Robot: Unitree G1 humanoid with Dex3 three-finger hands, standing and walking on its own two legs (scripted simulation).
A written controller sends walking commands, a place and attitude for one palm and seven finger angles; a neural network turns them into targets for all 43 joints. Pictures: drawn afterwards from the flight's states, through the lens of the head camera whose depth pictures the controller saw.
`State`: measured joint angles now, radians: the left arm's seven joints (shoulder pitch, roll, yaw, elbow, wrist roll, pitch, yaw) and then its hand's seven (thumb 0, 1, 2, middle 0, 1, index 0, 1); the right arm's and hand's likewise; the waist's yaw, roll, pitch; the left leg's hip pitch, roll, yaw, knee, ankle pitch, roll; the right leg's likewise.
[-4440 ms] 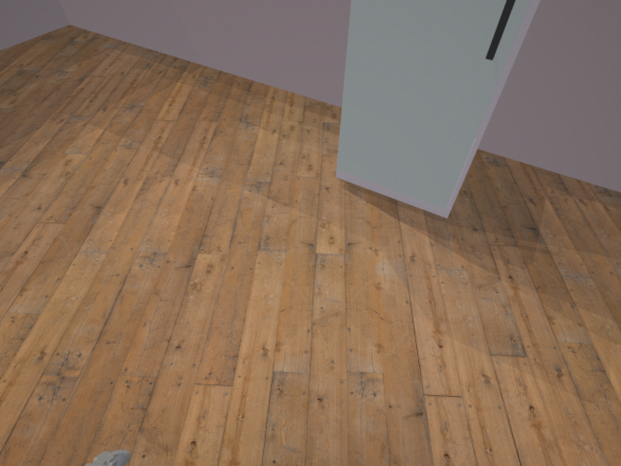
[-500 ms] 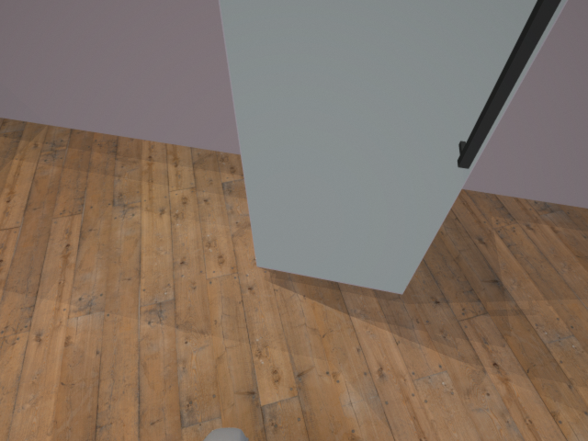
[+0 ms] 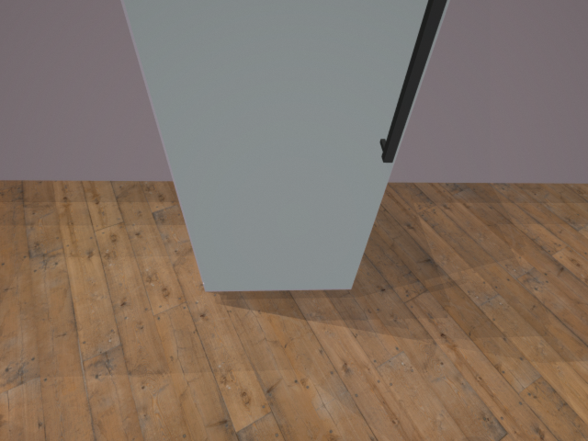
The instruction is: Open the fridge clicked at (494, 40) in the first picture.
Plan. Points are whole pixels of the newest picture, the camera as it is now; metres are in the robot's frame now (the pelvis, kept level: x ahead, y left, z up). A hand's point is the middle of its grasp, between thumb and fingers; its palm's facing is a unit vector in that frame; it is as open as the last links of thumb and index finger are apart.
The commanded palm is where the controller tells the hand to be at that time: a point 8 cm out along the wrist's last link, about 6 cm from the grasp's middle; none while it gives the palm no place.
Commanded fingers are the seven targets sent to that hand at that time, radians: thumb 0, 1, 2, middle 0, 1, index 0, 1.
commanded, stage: take the last steps up to it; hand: right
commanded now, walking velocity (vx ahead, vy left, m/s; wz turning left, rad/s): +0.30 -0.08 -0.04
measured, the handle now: (408, 74) +0.69 -0.20 +0.16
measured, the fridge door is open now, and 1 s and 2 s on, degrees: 0 0 0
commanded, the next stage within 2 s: come to a stop and stand still in 0.52 s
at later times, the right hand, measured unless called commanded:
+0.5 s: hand (428, 394) +0.23 -0.24 -0.18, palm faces -0.01 +0.98 -0.20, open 7.4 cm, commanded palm none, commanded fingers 0.00 -0.90 -0.90 0.20 0.30 0.20 0.30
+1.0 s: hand (442, 381) +0.26 -0.27 -0.19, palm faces +0.03 +0.98 -0.20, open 7.3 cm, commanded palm none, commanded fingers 0.00 -0.90 -0.90 0.20 0.30 0.20 0.30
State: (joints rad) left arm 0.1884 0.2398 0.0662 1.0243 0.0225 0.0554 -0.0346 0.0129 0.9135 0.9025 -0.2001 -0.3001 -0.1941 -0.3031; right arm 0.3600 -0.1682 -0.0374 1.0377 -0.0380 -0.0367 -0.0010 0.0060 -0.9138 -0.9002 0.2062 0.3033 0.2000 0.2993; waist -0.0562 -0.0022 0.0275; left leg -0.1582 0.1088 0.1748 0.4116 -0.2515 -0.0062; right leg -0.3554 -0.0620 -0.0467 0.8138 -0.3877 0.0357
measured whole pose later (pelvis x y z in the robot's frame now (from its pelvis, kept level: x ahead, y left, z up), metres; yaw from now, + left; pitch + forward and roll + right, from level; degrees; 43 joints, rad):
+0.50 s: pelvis +0.14 -0.05 -0.02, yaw +0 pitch -1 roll -1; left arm 0.40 0.16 0.03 1.15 0.02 -0.04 0.02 0.00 0.92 0.90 -0.20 -0.30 -0.20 -0.30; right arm 0.13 -0.18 -0.05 1.01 -0.03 -0.01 0.02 0.01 -0.91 -0.90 0.20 0.30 0.19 0.30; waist 0.02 0.00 0.08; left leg -0.44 0.07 0.12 0.66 -0.23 0.01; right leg 0.05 0.01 -0.13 0.39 -0.41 -0.01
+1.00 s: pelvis +0.22 -0.09 -0.01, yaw +2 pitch -2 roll +1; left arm 0.18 0.15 0.04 1.04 0.02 0.01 0.04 0.02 0.94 0.90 -0.20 -0.30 -0.20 -0.30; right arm 0.21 -0.20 -0.06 1.04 -0.02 0.05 -0.03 0.00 -0.92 -0.90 0.20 0.30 0.20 0.30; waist -0.02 0.03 0.08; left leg -0.36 0.02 0.04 0.90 -0.49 -0.02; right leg -0.31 -0.05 -0.09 0.54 -0.21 -0.03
